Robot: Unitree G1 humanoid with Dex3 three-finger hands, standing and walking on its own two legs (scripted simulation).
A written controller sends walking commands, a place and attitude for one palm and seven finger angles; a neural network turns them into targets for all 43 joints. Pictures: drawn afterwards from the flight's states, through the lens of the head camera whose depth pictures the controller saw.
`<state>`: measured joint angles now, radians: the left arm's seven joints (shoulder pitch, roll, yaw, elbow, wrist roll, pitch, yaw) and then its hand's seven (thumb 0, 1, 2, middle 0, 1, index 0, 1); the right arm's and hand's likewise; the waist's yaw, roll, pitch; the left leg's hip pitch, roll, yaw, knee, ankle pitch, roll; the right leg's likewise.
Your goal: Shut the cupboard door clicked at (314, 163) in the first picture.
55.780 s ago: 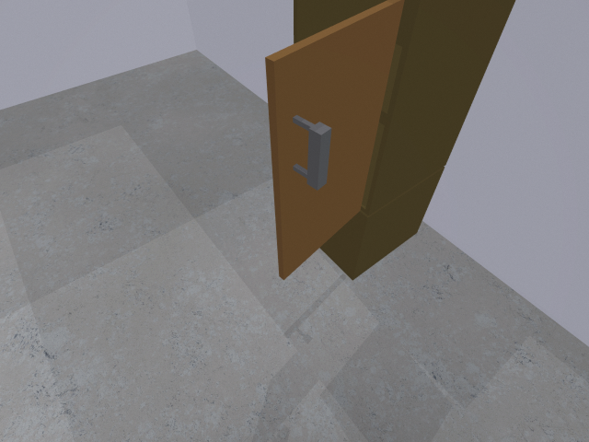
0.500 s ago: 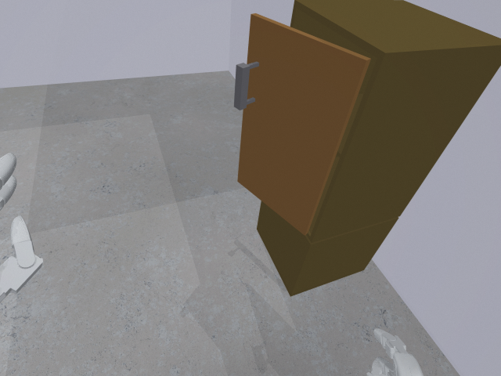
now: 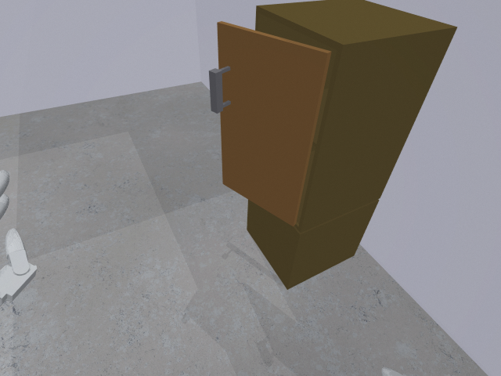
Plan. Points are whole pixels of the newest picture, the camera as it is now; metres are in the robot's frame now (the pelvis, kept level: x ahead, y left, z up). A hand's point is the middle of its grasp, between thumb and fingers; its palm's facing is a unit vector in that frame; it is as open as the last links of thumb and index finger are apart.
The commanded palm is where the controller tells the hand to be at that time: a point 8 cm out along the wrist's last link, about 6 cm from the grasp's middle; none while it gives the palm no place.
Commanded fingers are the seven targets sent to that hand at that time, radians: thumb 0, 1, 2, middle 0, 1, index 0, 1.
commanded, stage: stop stepping back and stand still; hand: left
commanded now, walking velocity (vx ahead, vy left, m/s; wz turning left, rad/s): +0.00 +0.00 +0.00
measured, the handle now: (221, 89) +0.87 +0.13 +0.09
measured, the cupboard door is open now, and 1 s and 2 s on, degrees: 22 22 22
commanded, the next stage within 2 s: let the arm hang, fingers relaxed in 0.30 s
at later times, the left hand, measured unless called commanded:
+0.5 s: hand (61, 312) +0.20 +0.28 +0.05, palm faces +0.24 -0.85 -0.47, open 7.4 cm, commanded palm none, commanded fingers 0.00 0.90 0.90 -0.20 -0.30 -0.20 -0.30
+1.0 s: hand out of the picture -0.11 +0.22 -0.16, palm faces +0.03 -0.97 -0.23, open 7.3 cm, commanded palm none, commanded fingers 0.00 0.90 0.90 -0.20 -0.30 -0.20 -0.30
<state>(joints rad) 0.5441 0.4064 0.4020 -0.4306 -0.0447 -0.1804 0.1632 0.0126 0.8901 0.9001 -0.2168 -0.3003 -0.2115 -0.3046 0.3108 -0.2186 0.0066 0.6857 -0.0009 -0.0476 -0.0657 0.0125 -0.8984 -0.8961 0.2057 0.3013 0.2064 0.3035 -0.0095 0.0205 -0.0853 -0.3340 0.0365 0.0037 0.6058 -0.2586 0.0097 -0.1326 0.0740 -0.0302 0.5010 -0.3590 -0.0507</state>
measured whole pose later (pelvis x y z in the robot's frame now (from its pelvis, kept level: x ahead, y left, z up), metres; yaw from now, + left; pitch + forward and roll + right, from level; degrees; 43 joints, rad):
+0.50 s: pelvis -0.01 +0.02 +0.00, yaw +0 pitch +1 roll -1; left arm 0.37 0.38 0.19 0.01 0.01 -0.06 0.05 0.00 0.90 0.90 -0.20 -0.30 -0.20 -0.30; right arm 0.15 -0.28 0.00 0.73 0.00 -0.08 0.00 0.01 -0.90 -0.90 0.21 0.30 0.21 0.30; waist 0.03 0.07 -0.07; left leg -0.37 0.00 0.03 0.58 -0.22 0.04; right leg -0.19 0.02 -0.02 0.52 -0.35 -0.01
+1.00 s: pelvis -0.03 +0.03 +0.01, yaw +1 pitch -2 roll -1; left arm 0.41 0.21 0.00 1.12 0.02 0.02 0.01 0.01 0.93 0.90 -0.20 -0.30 -0.20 -0.30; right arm 0.33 -0.19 0.00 1.07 -0.02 0.03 -0.03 0.01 -0.90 -0.90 0.20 0.30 0.20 0.30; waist 0.00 0.02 0.04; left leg -0.28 -0.02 0.02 0.43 -0.12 0.05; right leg -0.11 0.01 -0.03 0.41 -0.26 0.00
